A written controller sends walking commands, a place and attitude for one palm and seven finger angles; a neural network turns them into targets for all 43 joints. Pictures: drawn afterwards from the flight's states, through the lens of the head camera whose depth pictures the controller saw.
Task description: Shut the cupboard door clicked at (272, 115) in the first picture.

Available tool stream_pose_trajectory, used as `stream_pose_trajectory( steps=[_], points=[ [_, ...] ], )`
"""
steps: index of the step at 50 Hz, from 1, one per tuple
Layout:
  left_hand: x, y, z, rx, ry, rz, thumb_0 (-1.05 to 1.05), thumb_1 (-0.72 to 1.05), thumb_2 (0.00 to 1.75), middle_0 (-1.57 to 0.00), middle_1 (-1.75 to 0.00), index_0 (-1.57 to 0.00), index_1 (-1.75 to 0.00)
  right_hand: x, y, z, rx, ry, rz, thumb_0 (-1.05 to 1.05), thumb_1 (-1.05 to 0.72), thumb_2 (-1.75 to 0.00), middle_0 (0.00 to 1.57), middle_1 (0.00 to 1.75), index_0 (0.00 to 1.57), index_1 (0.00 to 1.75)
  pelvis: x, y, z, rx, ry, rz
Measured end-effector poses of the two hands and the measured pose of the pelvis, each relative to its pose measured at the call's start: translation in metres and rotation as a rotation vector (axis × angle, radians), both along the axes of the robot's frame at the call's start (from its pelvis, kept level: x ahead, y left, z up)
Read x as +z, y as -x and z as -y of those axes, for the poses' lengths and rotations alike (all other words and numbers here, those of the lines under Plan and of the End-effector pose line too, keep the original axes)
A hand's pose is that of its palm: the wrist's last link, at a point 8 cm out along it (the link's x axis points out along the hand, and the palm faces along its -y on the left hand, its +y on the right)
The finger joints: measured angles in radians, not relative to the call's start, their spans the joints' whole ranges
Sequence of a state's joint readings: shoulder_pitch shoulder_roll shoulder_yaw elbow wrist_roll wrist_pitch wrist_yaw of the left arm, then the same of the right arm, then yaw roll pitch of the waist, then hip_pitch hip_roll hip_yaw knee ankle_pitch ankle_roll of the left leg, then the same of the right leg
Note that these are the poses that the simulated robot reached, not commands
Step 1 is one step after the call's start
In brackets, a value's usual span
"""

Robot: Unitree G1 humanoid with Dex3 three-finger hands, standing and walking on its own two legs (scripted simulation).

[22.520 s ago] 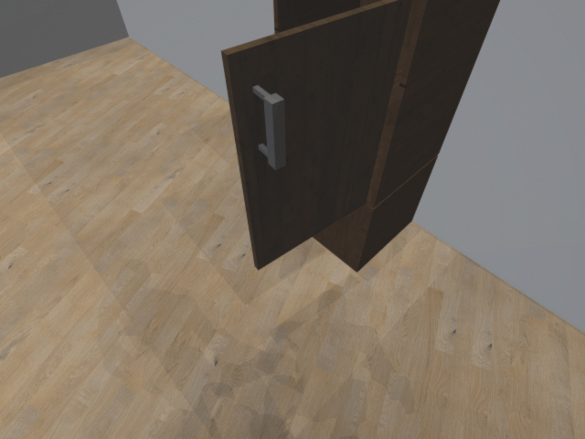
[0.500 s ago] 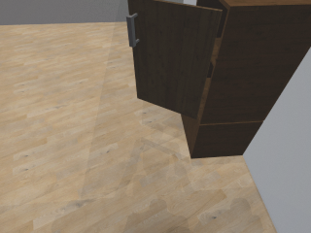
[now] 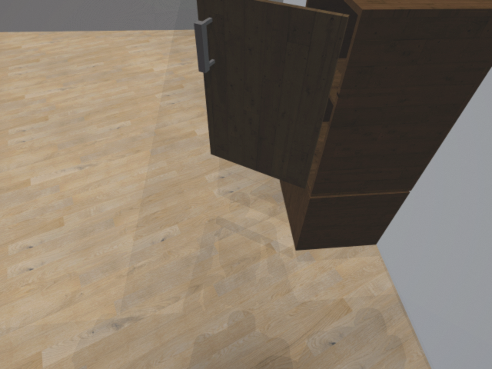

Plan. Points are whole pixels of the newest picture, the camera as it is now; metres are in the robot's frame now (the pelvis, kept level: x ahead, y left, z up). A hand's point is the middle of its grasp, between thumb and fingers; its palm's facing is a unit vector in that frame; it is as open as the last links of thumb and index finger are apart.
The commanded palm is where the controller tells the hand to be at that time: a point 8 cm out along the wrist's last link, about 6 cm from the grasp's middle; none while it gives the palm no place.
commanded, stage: look to check the result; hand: left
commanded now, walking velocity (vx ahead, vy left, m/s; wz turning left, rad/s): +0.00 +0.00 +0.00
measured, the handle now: (206, 45) +0.92 +0.16 +0.11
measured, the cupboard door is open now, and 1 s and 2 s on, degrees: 58 58 58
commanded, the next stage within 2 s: walk to a spot facing it in 0.40 s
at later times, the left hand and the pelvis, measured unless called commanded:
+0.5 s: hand out of the picture +0.01 +0.19 -0.18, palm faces +0.01 -0.98 -0.22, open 7.4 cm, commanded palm none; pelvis +0.00 +0.00 +0.00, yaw +0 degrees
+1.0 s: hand out of the picture +0.00 +0.23 -0.21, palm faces +0.25 -0.94 -0.22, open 7.4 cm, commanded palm none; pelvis -0.01 +0.02 -0.02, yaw +13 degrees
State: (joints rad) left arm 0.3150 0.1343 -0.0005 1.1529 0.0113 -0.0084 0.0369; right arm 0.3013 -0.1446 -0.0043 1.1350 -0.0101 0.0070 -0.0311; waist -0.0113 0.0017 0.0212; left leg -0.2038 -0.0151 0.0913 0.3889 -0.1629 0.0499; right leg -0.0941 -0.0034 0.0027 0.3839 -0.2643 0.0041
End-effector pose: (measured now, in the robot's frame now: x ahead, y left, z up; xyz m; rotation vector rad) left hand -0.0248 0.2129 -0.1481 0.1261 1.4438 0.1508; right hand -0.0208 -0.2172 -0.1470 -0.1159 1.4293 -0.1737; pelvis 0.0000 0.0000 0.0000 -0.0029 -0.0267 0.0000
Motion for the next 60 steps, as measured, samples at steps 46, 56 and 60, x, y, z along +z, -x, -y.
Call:
stream_pose_trajectory(
  steps=[46,56,60],
  points=[
    [-0.024,-0.009,-0.047,0.171,-0.062,0.105,0.0,0.9,0.9,-0.2,-0.3,-0.2,-0.3,-0.007,-0.076,0.006,0.2,0.059,0.03,0.0,-0.91,-0.89,0.2,0.3,0.2,0.3,-0.024,0.001,-0.014,0.206,0.029,0.002],
    [-0.001,-0.01,-0.08,0.246,-0.092,0.163,0.0,0.9,0.9,-0.2,-0.3,-0.2,-0.3,0.014,-0.112,-0.011,0.339,0.09,0.095,0.0,-0.9,-0.89,0.2,0.3,0.2,0.3,-0.007,0.013,-0.027,0.3,0.037,-0.037],
    [0.01,-0.011,-0.087,0.281,-0.125,0.205,0.0,0.9,0.9,-0.2,-0.3,-0.2,-0.3,0.02,-0.126,-0.009,0.38,0.09,0.097,0.0,-0.9,-0.89,0.2,0.3,0.2,0.3,-0.002,0.01,-0.021,0.348,0.045,-0.055]
  ],
)
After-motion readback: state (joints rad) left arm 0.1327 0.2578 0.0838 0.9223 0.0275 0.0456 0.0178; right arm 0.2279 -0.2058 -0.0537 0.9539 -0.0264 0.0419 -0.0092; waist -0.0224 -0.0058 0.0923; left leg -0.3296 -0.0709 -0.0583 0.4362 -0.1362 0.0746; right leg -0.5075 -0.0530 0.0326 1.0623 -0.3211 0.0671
